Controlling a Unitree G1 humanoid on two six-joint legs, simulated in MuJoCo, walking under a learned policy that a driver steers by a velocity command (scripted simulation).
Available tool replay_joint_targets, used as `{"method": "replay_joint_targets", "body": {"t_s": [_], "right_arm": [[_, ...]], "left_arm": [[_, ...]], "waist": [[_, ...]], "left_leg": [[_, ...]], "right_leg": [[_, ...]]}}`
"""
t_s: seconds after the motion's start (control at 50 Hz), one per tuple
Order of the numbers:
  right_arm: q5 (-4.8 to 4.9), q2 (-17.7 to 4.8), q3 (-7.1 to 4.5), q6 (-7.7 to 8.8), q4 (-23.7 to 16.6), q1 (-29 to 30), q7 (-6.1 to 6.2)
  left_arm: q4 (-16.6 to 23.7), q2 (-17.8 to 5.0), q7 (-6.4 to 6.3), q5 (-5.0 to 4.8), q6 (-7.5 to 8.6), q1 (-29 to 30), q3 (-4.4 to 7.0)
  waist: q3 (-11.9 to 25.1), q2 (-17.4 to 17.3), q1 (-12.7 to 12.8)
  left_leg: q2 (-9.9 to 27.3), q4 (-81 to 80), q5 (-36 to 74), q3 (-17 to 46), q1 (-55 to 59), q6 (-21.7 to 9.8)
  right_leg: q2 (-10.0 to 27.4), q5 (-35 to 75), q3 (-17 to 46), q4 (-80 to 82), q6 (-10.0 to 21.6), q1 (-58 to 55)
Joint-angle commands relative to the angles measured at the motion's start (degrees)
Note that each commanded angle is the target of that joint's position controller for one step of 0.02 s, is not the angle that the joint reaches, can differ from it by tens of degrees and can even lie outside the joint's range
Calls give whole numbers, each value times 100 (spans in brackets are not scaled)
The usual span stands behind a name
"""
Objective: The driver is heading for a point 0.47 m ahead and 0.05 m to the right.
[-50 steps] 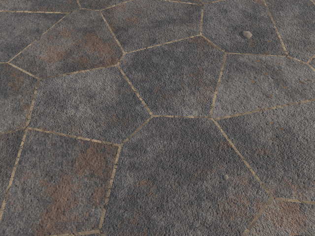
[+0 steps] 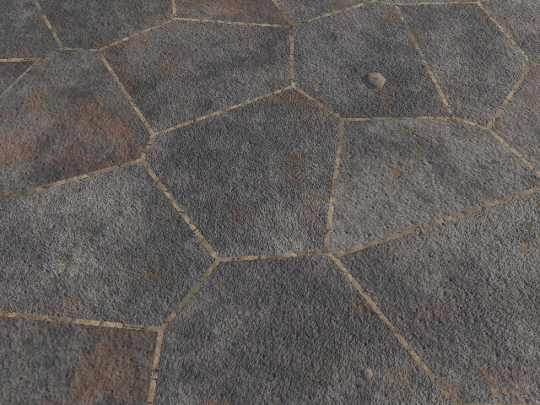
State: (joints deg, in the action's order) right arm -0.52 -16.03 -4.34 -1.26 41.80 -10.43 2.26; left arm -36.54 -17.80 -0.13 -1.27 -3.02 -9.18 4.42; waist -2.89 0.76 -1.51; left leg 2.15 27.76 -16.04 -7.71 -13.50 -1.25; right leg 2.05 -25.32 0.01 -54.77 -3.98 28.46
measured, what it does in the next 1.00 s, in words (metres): walks ahead, turning right: right foot, then left foot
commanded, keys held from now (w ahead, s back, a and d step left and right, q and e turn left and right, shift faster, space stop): e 0.04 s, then w+e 0.44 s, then w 0.22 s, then no key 0.30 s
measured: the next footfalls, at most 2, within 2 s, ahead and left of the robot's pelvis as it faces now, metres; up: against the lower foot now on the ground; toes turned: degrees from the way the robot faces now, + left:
right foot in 0.12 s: +0.04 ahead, -0.14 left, +0.00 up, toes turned -7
left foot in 0.58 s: +0.33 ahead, +0.03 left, +0.00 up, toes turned -23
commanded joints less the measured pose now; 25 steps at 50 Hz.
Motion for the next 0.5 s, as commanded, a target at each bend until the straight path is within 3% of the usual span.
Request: {"method": "replay_joint_targets", "body": {"t_s": [0.02, 0.04, 0.08, 0.1, 0.12, 0.14, 0.16, 0.18, 0.2, 0.22, 0.24, 0.28, 0.32, 0.36, 0.44, 0.5], "right_arm": [[48, -1050, -286, 6, -337, 160, 18], [88, -1100, -303, 1, -305, 111, 1], [218, -1181, -332, 29, -273, 136, -56], [244, -1062, -307, 66, -213, 53, -93], [157, -753, -224, 105, -144, -49, -142], [-109, -269, -52, 153, -374, 262, -191], [-16, -466, -99, 287, -719, 720, -198], [172, -806, -195, 381, -741, 1019, -237], [218, -936, -241, 450, -707, 975, -269], [132, -934, -258, 491, -542, 824, -247], [40, -929, -265, 532, -493, 743, -236], [10, -768, -233, 605, -378, 692, -269], [18, -594, -166, 638, -341, 841, -281], [43, -446, -94, 654, -367, 1080, -307], [131, -479, -46, 711, -495, 1525, -393], [163, -649, -84, 798, -495, 1427, -443]], "left_arm": [[578, -300, 117, -37, 62, 234, 46], [594, -361, 149, -39, 46, 187, 76], [543, -384, 171, -31, -13, -53, 120], [449, -476, 137, -19, -33, -288, 186], [279, -719, 80, -51, -21, -825, 310], [272, -1366, -13, -45, 44, -1388, 467], [417, -1546, 87, 120, 283, -1453, 431], [397, -1146, 129, 132, 447, -1300, 317], [370, -914, 109, 90, 527, -1078, 237], [422, -794, 67, 59, 545, -855, 186], [448, -741, 20, 56, 541, -683, 151], [471, -723, -61, 129, 580, -698, 134], [394, -763, -108, 97, 607, -863, 160], [301, -839, -134, 53, 601, -1022, 197], [139, -955, -134, -33, 556, -1298, 259], [86, -910, -123, -32, 527, -1304, 254]], "waist": [[752, -960, -70], [790, -992, -57], [844, -945, 97], [848, -819, 177], [917, -260, 342], [812, 1369, 496], [925, 1429, 729], [529, 865, 719], [230, 792, 531], [139, 539, 383], [80, 555, 267], [196, 538, 202], [224, 431, 268], [184, 536, 371], [55, 631, 548], [116, 729, 469]], "left_leg": [[1409, -543, 3271, 763, 933, -1096], [1471, -451, 3189, 733, 980, -1051], [1512, -322, 1795, 588, 673, -809], [1379, -64, 703, 419, 248, -598], [1101, 787, -447, 64, -560, -303], [400, 3051, -2169, -374, -2359, 205], [-258, 3943, -2358, 808, -3571, 295], [30, 4141, -1849, 1190, -3830, 182], [158, 3922, -1224, 1228, -3797, 57], [263, 3689, -734, 1226, -3593, 59], [283, 3317, -290, 1229, -3339, 115], [135, 2853, 423, 1102, -2886, 231], [6, 2060, 864, 1058, -2623, 347], [-124, 1307, 1160, 1064, -2312, 441], [-246, 484, 1231, 1125, -1854, 494], [-262, 183, 1105, 1160, -1358, 373]], "right_leg": [[6, 270, -263, 936, 30, -206], [-51, 396, -355, 1269, 90, -384], [-214, 970, -610, 2157, 344, -1061], [-374, 1023, -636, 2503, 533, -1655], [-258, 955, -223, 2778, 806, -2605], [1227, 1327, 2086, 3206, 1462, -3492], [2035, -123, 4271, 4045, 2540, -3299], [1917, -837, 3977, 4320, 2428, -3156], [1685, -1052, 3516, 4358, 2159, -2854], [1435, -773, 3106, 4329, 1942, -2651], [1214, -318, 2748, 4376, 1832, -2439], [926, 593, 2258, 4444, 1738, -2288], [765, 1148, 1899, 4389, 1672, -2238], [671, 1254, 1752, 4337, 1614, -2092], [719, 1103, 1946, 4174, 1621, -1874], [829, 1154, 2255, 3935, 1555, -1924]]}}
